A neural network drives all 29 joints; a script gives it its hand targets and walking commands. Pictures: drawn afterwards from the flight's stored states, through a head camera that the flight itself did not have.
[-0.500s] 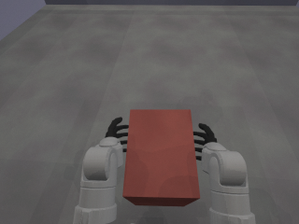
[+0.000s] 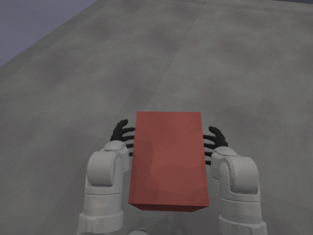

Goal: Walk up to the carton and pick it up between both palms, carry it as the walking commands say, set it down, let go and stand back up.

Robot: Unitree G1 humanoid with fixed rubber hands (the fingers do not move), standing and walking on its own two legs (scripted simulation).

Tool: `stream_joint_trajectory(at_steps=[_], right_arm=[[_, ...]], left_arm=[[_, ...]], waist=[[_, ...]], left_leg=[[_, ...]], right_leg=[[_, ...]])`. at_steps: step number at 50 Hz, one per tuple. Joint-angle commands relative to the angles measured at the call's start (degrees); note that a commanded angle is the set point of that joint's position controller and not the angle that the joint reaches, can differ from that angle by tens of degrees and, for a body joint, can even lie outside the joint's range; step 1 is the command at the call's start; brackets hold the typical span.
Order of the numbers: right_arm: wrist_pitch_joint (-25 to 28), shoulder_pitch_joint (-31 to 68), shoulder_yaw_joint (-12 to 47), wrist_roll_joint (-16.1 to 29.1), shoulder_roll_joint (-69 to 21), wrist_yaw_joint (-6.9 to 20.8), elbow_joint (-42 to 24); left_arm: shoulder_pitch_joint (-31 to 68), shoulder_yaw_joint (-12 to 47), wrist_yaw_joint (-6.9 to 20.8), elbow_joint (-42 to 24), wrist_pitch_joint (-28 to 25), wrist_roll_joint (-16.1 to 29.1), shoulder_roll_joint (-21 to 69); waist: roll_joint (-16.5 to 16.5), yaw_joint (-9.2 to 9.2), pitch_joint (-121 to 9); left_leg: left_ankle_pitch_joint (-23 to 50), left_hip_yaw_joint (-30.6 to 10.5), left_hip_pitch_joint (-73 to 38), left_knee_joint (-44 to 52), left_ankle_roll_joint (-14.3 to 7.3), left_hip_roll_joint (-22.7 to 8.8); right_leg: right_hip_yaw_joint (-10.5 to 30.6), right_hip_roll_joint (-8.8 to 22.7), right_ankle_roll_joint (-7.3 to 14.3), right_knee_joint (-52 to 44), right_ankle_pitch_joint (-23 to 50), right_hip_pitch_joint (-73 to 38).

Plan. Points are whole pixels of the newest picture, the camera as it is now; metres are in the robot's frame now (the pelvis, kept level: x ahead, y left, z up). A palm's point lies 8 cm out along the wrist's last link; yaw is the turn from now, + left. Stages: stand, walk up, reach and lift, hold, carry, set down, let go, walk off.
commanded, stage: carry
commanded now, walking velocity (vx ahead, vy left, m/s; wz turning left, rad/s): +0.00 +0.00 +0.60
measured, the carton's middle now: (167, 167) +0.31 +0.00 -0.01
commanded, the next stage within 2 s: none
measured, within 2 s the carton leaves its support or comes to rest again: neither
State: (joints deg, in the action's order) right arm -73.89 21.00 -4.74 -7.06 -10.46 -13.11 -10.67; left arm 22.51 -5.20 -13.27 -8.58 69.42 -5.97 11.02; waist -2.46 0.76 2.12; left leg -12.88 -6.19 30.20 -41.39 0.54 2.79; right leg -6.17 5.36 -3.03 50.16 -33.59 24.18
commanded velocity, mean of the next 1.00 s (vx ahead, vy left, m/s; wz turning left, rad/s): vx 0.00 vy -0.03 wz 0.31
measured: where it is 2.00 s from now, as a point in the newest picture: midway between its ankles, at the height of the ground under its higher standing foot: outside the picture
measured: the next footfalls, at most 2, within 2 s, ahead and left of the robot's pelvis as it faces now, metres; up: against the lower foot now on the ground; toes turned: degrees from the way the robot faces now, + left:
right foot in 0.04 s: +0.04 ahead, -0.13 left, +0.00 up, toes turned -6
left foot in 0.26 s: +0.05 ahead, +0.17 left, +0.00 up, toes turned +8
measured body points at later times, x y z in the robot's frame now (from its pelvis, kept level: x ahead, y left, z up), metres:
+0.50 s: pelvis -0.06 +0.03 +0.00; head -0.01 +0.02 +0.45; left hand +0.22 +0.23 +0.08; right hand +0.28 +0.00 +0.06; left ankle +0.01 +0.16 -0.71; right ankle -0.02 -0.09 -0.71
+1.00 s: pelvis -0.13 +0.03 +0.00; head -0.09 +0.04 +0.45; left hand +0.12 +0.28 +0.09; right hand +0.21 +0.06 +0.07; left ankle -0.07 +0.19 -0.71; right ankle -0.05 -0.07 -0.71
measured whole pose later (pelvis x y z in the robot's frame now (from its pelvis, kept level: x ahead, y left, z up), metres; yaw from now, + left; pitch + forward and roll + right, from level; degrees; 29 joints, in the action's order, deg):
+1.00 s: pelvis -0.13 +0.03 +0.00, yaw +24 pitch +1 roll -2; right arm -74.9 22.5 -5.6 -7.4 -11.0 -14.5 -11.0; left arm 24.6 -6.0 -14.7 -7.9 69.6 -5.8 11.9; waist -4.1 1.3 2.8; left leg -10.5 -5.1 30.9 -38.6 0.8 0.0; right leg -8.1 2.8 -0.9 38.7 -17.0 22.1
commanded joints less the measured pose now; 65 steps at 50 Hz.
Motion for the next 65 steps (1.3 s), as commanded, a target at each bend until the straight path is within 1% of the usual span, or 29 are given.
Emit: stream_joint_trajectory(at_steps=[1,2,3,4,6,10,12,14,15,18,22,23,25,26,28,32,33,34,35,38,43,45,47,50,52,54,57,61,65], right_arm=[[5.16,46.37,36.43,26.78,-56.39,15.35,-16.3],[5.07,46.7,37.14,27.64,-56.78,15.16,-16.95],[5.14,50.05,37.62,28.89,-56.2,15.34,-19.2],[5.13,50.05,38.7,30.16,-57.51,15.5,-20.19],[4.66,47.72,38.23,30.13,-58.01,15.38,-17.81],[3.78,45.45,38.87,30.23,-57.72,15.73,-16.32],[3.23,42.36,37.81,29.47,-56.83,16.44,-13.82],[3.52,37.35,35.85,27.65,-56.34,16.95,-10.2],[3.99,35.16,35.21,27.32,-57.17,17.03,-9.26],[4.71,41.49,35.96,26.75,-57.2,16.81,-11.52],[5.04,46.68,36.05,26.5,-56.34,15.63,-14.82],[4.82,47.3,36.62,26.63,-56.18,15.39,-15.0],[4.74,50.65,37.56,28.6,-55.94,15.4,-17.67],[4.78,51.15,38.5,29.99,-57.22,15.62,-18.9],[4.31,49.28,37.99,30.22,-57.75,15.47,-16.71],[3.55,46.43,38.29,30.18,-57.66,16.04,-14.93],[3.39,44.72,37.61,29.75,-56.61,16.43,-13.94],[3.5,42.8,36.44,29.1,-55.65,16.63,-12.35],[3.65,40.64,35.1,28.61,-55.59,16.8,-10.83],[4.26,39.25,34.57,26.5,-57.24,16.93,-8.31],[4.99,46.35,34.86,26.55,-55.82,15.73,-14.01],[4.84,47.6,35.98,27.06,-55.59,15.42,-15.04],[4.84,48.99,36.56,28.4,-56.11,15.9,-16.3],[4.09,48.31,37.25,29.13,-57.29,16.16,-14.34],[3.69,48.1,37.13,28.64,-57.34,16.67,-12.75],[3.24,45.89,36.45,27.83,-56.68,16.7,-10.4],[3.07,44.81,34.73,26.37,-57.38,17.18,-6.67],[3.61,48.91,35.23,27.01,-58.2,17.29,-8.3],[3.67,49.7,34.91,27.73,-59.21,17.34,-7.53]], left_arm=[[33.88,35.93,16.45,-6.04,-0.37,28.06,64.94],[34.04,35.16,16.38,-5.88,-0.52,27.45,63.38],[33.46,34.43,16.29,-5.94,-1.15,27.32,63.03],[32.97,34.34,16.45,-7.09,-1.35,27.91,63.56],[31.42,33.83,16.4,-6.33,-0.95,26.75,64.56],[29.27,33.12,15.89,-6.18,-0.98,24.89,64.23],[27.49,33.18,15.67,-4.67,-0.43,23.89,63.77],[27.03,34.53,15.72,-2.76,-0.25,24.11,64.16],[26.19,35.92,16.14,-3.05,-0.33,24.99,64.36],[31.31,36.44,16.61,-3.47,-0.81,26.71,65.36],[33.92,35.68,16.73,-4.39,-0.21,27.81,65.08],[33.97,35.45,16.7,-4.3,-0.15,27.75,64.84],[33.75,34.0,16.52,-4.17,-0.87,27.05,63.06],[32.74,33.87,16.64,-4.79,-1.09,27.61,63.81],[31.82,33.39,16.52,-4.85,-0.73,26.78,64.31],[31.1,33.07,15.81,-5.3,-0.53,25.1,63.57],[30.63,33.37,15.6,-5.17,-0.25,24.87,62.97],[31.03,33.94,15.45,-4.95,-0.1,25.24,62.78],[29.56,34.47,15.52,-3.02,-0.09,25.52,63.03],[31.59,36.44,16.31,-2.5,-0.11,26.75,64.54],[34.96,35.93,16.33,-4.44,0.07,28.22,64.22],[35.17,35.23,16.36,-4.13,0.02,27.9,63.43],[34.83,34.86,16.46,-4.19,-0.29,27.76,63.27],[33.72,35.1,16.59,-3.5,0.15,27.58,64.75],[33.51,34.83,16.51,-2.58,0.53,26.57,64.24],[33.11,34.6,16.64,-1.03,0.96,26.32,63.75],[32.05,34.16,17.22,2.75,1.12,26.13,64.44],[35.79,33.91,17.33,1.8,0.74,26.54,64.66],[37.32,33.89,17.19,0.98,0.57,26.65,64.99]], waist=[[-5.32,-1.01,-36.07],[11.47,-0.91,-36.22],[25.88,-0.75,-35.43],[23.57,-0.91,-34.11],[14.27,-0.51,-30.8],[18.38,-0.16,-34.33],[8.93,-1.58,-35.87],[-18.18,-1.58,-35.67],[-17.4,-1.5,-35.26],[-9.93,-1.95,-33.53],[-10.63,-1.34,-34.71],[-5.46,-0.92,-36.14],[25.47,-0.78,-35.9],[23.84,-0.95,-34.35],[15.09,-0.55,-30.81],[14.76,-1.44,-34.74],[6.22,-2.13,-36.27],[-11.83,-2.08,-37.47],[-17.18,-1.7,-36.48],[-12.22,-1.88,-34.51],[-11.36,-0.9,-37.01],[-2.04,-1.02,-38.5],[15.05,-1.01,-36.09],[12.15,-0.95,-33.61],[2.7,-0.79,-33.75],[-7.26,-0.46,-33.36],[-6.89,-0.3,-29.31],[0.0,-0.36,-30.44],[7.62,-1.13,-30.16]], left_leg=[[16.23,-13.56,-6.35,8.89,-3.07,-7.1],[0.95,-2.62,4.77,-1.78,-0.4,0.16],[-16.77,7.09,11.75,-13.72,0.72,-0.36],[-15.18,5.91,9.37,-15.47,0.71,-5.28],[-11.34,7.31,3.53,-11.94,0.76,-3.66],[-6.89,11.41,-2.22,6.77,0.67,-0.46],[12.03,2.71,-16.82,12.33,-2.2,-5.02],[66.03,-22.27,-35.56,7.63,-9.63,-20.32],[64.18,-21.8,-32.73,8.1,-11.98,-19.31],[41.15,-15.46,-25.76,10.86,-7.91,-12.75],[24.3,-17.83,-14.11,12.55,-6.54,-10.53],[19.16,-13.42,-7.83,8.97,-3.94,-7.67],[-15.93,6.82,9.63,-12.35,0.1,0.08],[-14.92,6.03,7.45,-14.12,0.06,-5.04],[-10.42,7.64,0.57,-9.91,0.19,-3.72],[1.79,7.89,-11.25,12.31,-0.82,-2.53],[21.05,-1.81,-21.95,12.52,-3.12,-8.66],[51.32,-17.46,-32.67,10.8,-7.08,-20.79],[57.51,-23.52,-35.71,11.69,-10.75,-24.92],[35.5,-15.54,-27.39,13.94,-7.98,-18.26],[28.32,-9.91,-22.03,11.96,-5.55,-14.59],[19.93,-4.97,-13.16,8.8,-3.19,-9.82],[-4.85,4.9,-5.9,1.31,-1.37,-3.11],[-3.83,6.49,-10.58,6.3,-2.3,-3.4],[9.68,-2.16,-14.75,12.95,-3.71,-8.57],[1.67,-14.09,-15.78,20.91,-5.62,-15.12],[-18.11,-10.89,-8.82,26.52,-3.45,-12.25],[-8.67,-2.66,-8.35,20.96,0.56,-7.18],[-0.76,1.81,-13.2,9.43,-1.26,-4.51]], right_leg=[[5.89,1.61,1.77,-25.82,11.72,-25.04],[17.62,16.55,4.32,-29.75,24.23,-32.5],[22.43,29.83,10.36,-28.92,33.44,-30.82],[16.5,28.04,11.67,-26.03,39.12,-28.43],[4.46,20.22,8.46,-20.65,46.04,-25.14],[-3.45,14.76,4.72,-9.36,62.5,-29.55],[-4.35,12.07,0.1,-1.53,44.11,-15.73],[-3.44,1.62,-4.12,10.39,-6.52,10.99],[0.7,0.88,-2.89,7.59,-9.9,8.91],[-0.12,-1.79,-2.34,0.62,0.11,2.61],[0.44,-3.34,-0.26,-17.18,7.64,-15.25],[4.54,2.22,1.26,-24.71,13.07,-24.04],[20.17,29.64,9.71,-28.64,34.33,-30.4],[14.55,28.5,10.96,-26.14,38.36,-27.4],[2.37,19.68,7.87,-21.46,41.48,-22.65],[-4.52,10.13,3.88,-7.87,47.17,-20.74],[-4.07,7.58,1.02,-3.19,30.78,-9.73],[-5.18,1.87,-2.03,4.81,6.45,4.15],[-1.35,-1.18,-1.46,7.46,-5.9,9.99],[1.16,-2.07,-0.28,1.19,-0.75,3.75],[-1.23,-3.84,1.06,-21.36,11.33,-13.19],[5.11,3.7,2.33,-24.17,22.21,-23.65],[12.58,15.18,7.98,-23.73,35.13,-21.75],[4.17,10.02,7.9,-20.17,26.39,-15.91],[0.31,3.45,4.59,-15.13,14.33,-11.34],[-1.56,-2.87,2.77,-9.63,4.88,-8.67],[-1.68,-3.86,3.94,-13.43,4.49,-12.13],[2.8,0.64,4.62,-22.49,3.01,-14.99],[7.13,5.71,5.41,-24.44,0.81,-7.19]])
